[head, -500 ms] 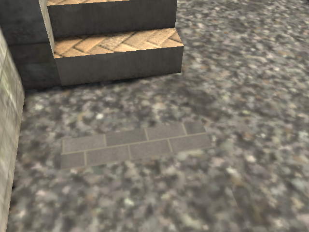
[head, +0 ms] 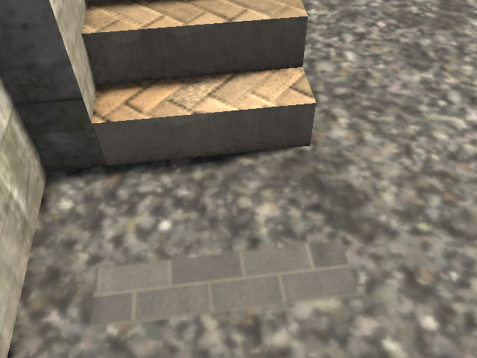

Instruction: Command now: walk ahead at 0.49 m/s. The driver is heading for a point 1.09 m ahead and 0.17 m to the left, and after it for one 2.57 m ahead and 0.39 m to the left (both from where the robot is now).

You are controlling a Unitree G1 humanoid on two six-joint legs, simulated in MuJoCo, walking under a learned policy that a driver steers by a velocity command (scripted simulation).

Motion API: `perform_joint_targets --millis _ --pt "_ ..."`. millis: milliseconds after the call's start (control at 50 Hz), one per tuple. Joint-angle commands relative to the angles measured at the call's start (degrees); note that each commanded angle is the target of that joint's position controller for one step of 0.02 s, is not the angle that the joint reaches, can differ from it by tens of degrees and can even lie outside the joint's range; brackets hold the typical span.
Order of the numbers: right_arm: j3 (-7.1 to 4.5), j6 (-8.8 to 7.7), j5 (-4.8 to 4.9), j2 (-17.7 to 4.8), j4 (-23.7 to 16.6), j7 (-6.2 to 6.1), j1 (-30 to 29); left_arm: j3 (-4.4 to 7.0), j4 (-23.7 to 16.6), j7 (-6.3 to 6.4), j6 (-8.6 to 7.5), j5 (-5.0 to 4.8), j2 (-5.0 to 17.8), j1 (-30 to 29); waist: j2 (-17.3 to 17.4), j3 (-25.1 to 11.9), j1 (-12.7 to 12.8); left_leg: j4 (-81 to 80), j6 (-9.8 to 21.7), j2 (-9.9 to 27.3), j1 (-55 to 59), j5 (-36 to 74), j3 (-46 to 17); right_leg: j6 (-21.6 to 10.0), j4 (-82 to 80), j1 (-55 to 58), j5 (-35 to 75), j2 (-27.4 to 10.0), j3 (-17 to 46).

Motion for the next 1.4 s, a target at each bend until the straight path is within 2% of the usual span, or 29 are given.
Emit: perform_joint_targets --millis 20,120,240,280,300,340,360,380,400,420,440,480,520,580,700,800,880,920,940,960,980,1000,1020,1060,1080,1160,1220,1340,1400 --pt "-0.82 0.81 -0.79 -1.8 -2.2 -0.49 2.6 0.86 -2.5 1.03 -0.90 0.11 7.0 -1.3 -4.4 2.8 -3.0 -6.2 -1.8 3.1 -4.3 7.2 -0.9 -9.2 -11.8 -3.2 7.9 -15.6 12.1" --pt "-0.54 0.20 -0.63 -1.4 -5.6 0.25 -8.7 1.03 -1.9 2.20 0.01 -0.68 8.7 4.0 -4.4 3.7 0.7 -25.5 -2.9 1.1 -5.3 19.1 1.3 -7.0 -12.0 2.2 8.5 -14.7 9.3" --pt "0.00 -0.58 0.11 -1.5 -9.1 2.34 -17.4 1.57 0.2 2.52 1.57 -1.18 9.4 9.3 -5.2 6.0 3.2 -35.3 -1.6 -1.0 -7.1 14.4 2.3 -6.3 -7.4 13.8 9.4 -18.3 9.2" --pt "-0.25 -1.04 0.16 -2.5 -9.6 3.01 -16.4 2.00 0.2 2.70 2.11 -1.25 10.2 8.4 -6.1 5.0 1.6 -37.4 -0.1 -2.2 -3.5 10.0 3.0 -5.4 -4.2 16.0 14.7 -19.4 9.2" --pt "-0.85 -1.06 0.11 -3.8 -9.0 3.44 -13.2 2.16 -0.1 2.83 2.47 -1.37 10.6 7.3 -7.3 3.4 -0.7 -38.4 1.1 -3.6 1.9 7.8 3.6 -4.6 -1.1 16.2 23.2 -19.5 8.8" --pt "-3.49 -1.07 -0.18 -8.7 -3.8 3.26 3.8 1.68 -1.4 2.87 3.06 -0.91 9.6 4.9 -6.8 -7.0 -8.8 -38.8 4.6 -6.0 25.3 9.1 4.8 -1.9 18.5 10.4 35.5 -14.7 4.8" --pt "-4.71 -0.85 -1.32 -13.6 -1.8 2.73 13.6 0.60 -3.0 2.82 2.88 -0.23 6.8 6.7 1.7 -16.2 -10.2 -39.4 9.6 6.9 44.8 6.1 -12.0 0.6 39.1 -5.4 17.4 -9.6 1.6" --pt "-4.55 -0.97 -1.13 -14.7 -1.3 3.16 14.7 -1.32 -2.7 2.49 1.42 -0.55 -0.1 12.7 15.8 -23.2 -6.9 -48.2 16.3 17.2 58.9 -2.1 -38.7 2.5 54.7 -23.4 -23.7 -0.1 6.9" --pt "-2.94 -1.30 -0.54 -8.7 -1.6 3.00 11.7 0.40 -3.1 2.48 0.01 -2.13 7.1 8.1 9.6 -18.5 -7.8 -50.4 13.1 14.9 55.5 -3.7 -37.0 1.2 60.2 -29.2 -23.2 -3.6 12.9" --pt "-2.17 -1.48 -0.34 -6.7 -2.5 2.75 6.2 1.20 -4.8 2.59 -0.77 -3.26 9.6 3.0 6.7 -10.6 -6.4 -51.3 10.3 13.0 47.1 2.3 -27.0 0.5 59.7 -30.9 -17.4 -6.5 11.3" --pt "-1.73 -1.50 -0.55 -5.8 -3.2 2.80 1.7 1.39 -5.1 3.13 -0.91 -3.00 9.3 0.7 1.3 -7.0 -4.5 -52.8 9.0 10.8 38.9 8.8 -20.0 0.7 57.0 -28.0 -12.1 -9.3 10.1" --pt "-0.85 -1.63 -1.35 -3.0 -2.6 3.07 -0.2 2.05 -4.7 3.41 0.28 -1.90 7.4 1.6 1.2 -3.7 -1.5 -56.2 8.0 6.9 30.2 15.0 -11.6 1.0 51.8 -22.5 -7.3 -12.2 9.9" --pt "-0.82 -1.69 -1.35 -3.2 -1.2 2.99 1.6 2.17 -4.4 3.35 1.57 -1.70 5.4 2.9 1.1 -2.4 -0.6 -58.3 9.1 5.7 27.9 18.3 -8.3 1.6 49.2 -21.5 -6.1 -12.4 8.8" --pt "-1.28 -1.57 -1.20 -5.8 0.0 1.95 3.7 2.70 -6.7 3.46 2.52 -1.07 5.8 -2.7 0.0 0.9 -1.1 -60.8 9.8 6.0 27.7 18.6 -6.2 3.3 42.1 -27.4 -1.2 -13.3 8.4" --pt "-1.36 -0.58 -0.66 -7.1 1.9 0.36 8.2 2.56 -10.7 2.62 1.83 -1.03 4.8 -14.3 0.8 3.7 -4.3 -62.8 7.6 4.4 31.1 14.8 -2.1 4.4 22.6 -29.6 12.6 -11.2 6.3" --pt "-1.83 0.70 -0.53 -7.3 4.4 0.04 12.8 1.90 -13.7 0.64 1.12 -1.58 4.8 -22.4 1.0 6.1 -6.0 -59.6 7.3 7.3 38.1 14.4 -1.3 3.0 15.6 -31.1 10.3 -10.1 5.6" --pt "-2.74 1.40 -0.20 -9.3 4.4 -0.53 10.9 2.55 -13.7 -0.36 0.15 -1.70 7.0 -19.1 2.7 3.0 -2.5 -52.8 5.5 8.9 40.9 27.1 -1.0 0.3 12.5 -21.9 3.8 -7.3 3.6" --pt "-2.25 1.96 -0.52 -8.1 3.6 -0.48 9.2 4.92 -9.0 0.29 0.11 -1.55 11.3 -3.6 1.9 -6.1 5.2 -34.3 2.7 4.0 35.2 39.0 2.7 -2.5 12.1 0.1 3.9 -4.3 1.6" --pt "-1.64 1.13 -4.71 -6.1 3.3 0.07 13.1 4.26 -5.9 1.10 0.27 5.27 11.7 9.0 -4.4 -11.7 6.7 -15.7 1.1 -1.5 25.5 19.0 7.5 -3.8 11.2 13.7 -1.6 -13.7 11.6" --pt "-0.41 0.45 -2.09 1.1 3.6 0.94 22.6 6.03 -4.3 1.24 0.69 5.16 18.7 12.8 -24.0 -19.5 3.0 5.0 -0.8 -12.5 5.0 -19.4 5.9 -12.8 2.7 29.8 -2.5 -28.9 41.8" --pt "-1.64 0.19 -2.81 -5.1 3.7 0.77 16.4 5.41 -5.8 1.09 1.42 2.64 15.1 7.5 -12.7 -16.1 3.0 8.1 1.1 -8.8 0.0 -17.4 -3.0 -9.9 -0.3 25.6 -6.1 -25.1 42.0" --pt "-1.90 -0.09 -2.18 -5.7 2.0 1.09 10.4 4.37 -6.9 1.12 1.34 1.93 11.8 1.2 -8.8 -8.3 1.5 7.3 1.7 -5.8 -1.3 -10.9 -2.0 -8.2 -0.1 17.5 -4.5 -23.4 32.2" --pt "-1.48 -0.24 -2.03 -4.6 1.4 1.21 7.7 3.43 -7.3 0.96 1.12 1.85 8.7 -2.2 -5.2 -4.7 0.2 3.4 1.6 -3.4 0.9 -6.2 -1.5 -7.2 -1.9 10.5 1.8 -21.3 26.7" --pt "-1.19 1.32 -3.58 -3.4 1.8 1.56 8.5 2.40 -6.5 1.16 0.82 1.10 6.0 -3.4 -6.8 -2.8 -2.5 -1.2 0.6 -1.4 6.5 -4.6 -0.6 -5.8 -4.3 3.2 8.4 -18.3 19.6" --pt "-1.09 1.99 -3.69 -2.8 2.1 1.81 9.0 2.20 -5.9 1.14 0.52 1.08 5.8 -2.4 -6.9 -2.8 -3.0 -2.0 0.3 -1.6 8.2 -4.6 0.1 -6.1 -5.2 1.8 10.2 -17.8 17.9" --pt "-0.58 3.20 -3.41 -2.2 0.3 2.59 3.8 2.50 -4.0 1.45 -0.13 0.85 7.9 1.5 -6.4 0.9 -3.0 -8.7 -1.4 -0.5 3.4 0.7 1.4 -7.0 -10.0 1.5 6.6 -17.2 12.8" --pt "-0.26 3.29 -2.79 -1.9 -1.7 3.05 -2.6 2.19 -3.2 1.59 -0.06 1.06 7.4 3.8 -6.0 3.9 -1.2 -16.6 -2.1 -0.6 -0.4 5.8 1.1 -6.3 -12.6 3.5 3.2 -16.9 9.1" --pt "0.30 2.54 -2.65 -0.9 -4.9 3.55 -11.3 1.92 -1.7 2.54 -0.49 1.00 7.7 6.7 -5.4 5.9 0.8 -29.3 -0.7 -2.2 0.8 10.7 4.7 -4.7 -11.5 9.3 9.4 -17.6 1.6" --pt "0.14 2.12 -2.87 -1.2 -6.1 3.59 -12.7 1.97 -1.1 3.03 -0.34 1.05 8.4 6.7 -6.2 6.1 0.5 -32.9 1.2 -3.7 2.8 6.5 7.3 -3.4 -6.3 13.0 21.7 -18.3 -0.9"
Keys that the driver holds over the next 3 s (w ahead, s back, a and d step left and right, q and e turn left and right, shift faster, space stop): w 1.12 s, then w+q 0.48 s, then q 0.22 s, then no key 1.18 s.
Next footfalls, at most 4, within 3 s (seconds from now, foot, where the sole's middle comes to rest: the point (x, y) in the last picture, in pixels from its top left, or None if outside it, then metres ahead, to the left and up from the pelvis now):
0.34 left None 0.38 0.16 -0.78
0.92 right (289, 297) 0.70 -0.09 -0.78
1.48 left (224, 229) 0.95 0.12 -0.78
1.94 right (253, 188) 1.13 0.03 -0.78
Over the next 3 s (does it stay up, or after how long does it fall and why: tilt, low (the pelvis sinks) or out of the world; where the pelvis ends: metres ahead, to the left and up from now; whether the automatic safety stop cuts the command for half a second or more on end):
stays up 0.99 0.12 -0.01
